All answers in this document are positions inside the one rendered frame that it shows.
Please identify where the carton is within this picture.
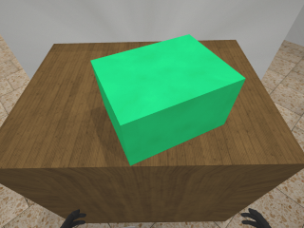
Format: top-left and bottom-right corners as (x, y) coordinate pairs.
(90, 34), (246, 166)

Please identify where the robot right hand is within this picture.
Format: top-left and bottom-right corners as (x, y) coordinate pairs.
(240, 208), (272, 228)

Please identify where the pedestal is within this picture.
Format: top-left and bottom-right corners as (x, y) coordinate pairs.
(0, 40), (304, 223)

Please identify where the robot left hand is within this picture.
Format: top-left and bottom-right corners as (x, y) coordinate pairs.
(60, 209), (86, 228)

